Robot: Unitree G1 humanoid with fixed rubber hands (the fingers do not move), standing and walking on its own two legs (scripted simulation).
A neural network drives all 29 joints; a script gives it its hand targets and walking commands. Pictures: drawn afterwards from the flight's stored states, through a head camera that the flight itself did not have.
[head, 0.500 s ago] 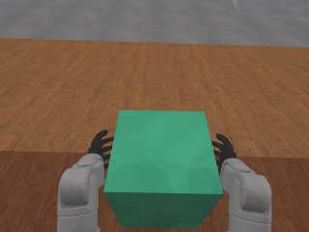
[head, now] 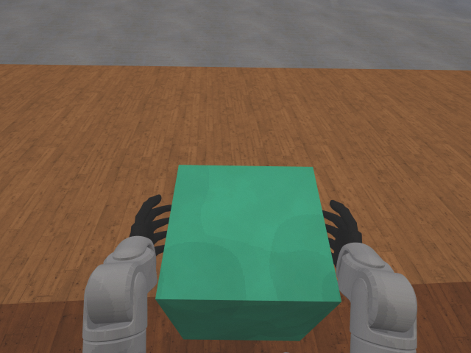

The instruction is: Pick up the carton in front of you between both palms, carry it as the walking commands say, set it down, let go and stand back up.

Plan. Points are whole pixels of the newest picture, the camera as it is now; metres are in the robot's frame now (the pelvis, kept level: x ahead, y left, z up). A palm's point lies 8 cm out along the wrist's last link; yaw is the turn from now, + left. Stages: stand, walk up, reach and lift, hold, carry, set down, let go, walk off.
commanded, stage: carry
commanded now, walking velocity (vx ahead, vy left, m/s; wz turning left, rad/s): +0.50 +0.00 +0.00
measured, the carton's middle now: (243, 259) +0.28 +0.00 +0.02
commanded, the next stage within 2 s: none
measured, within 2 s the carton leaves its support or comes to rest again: neither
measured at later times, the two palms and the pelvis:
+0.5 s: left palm (181, 91) +0.65 +0.14 +0.11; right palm (308, 96) +0.66 -0.15 +0.11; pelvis +0.33 -0.01 -0.01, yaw +1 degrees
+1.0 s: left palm (194, 36) +1.04 +0.16 +0.08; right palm (284, 41) +1.03 -0.14 +0.08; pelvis +0.67 +0.02 -0.03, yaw +1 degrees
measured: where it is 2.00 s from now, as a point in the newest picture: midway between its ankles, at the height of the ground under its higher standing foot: (226, 176)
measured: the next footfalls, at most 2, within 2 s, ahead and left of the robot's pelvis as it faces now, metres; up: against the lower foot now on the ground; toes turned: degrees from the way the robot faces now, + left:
right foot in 0.08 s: +0.25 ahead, -0.10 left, +0.00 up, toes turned -11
left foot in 0.58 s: +0.56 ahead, +0.08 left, -0.01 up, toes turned +9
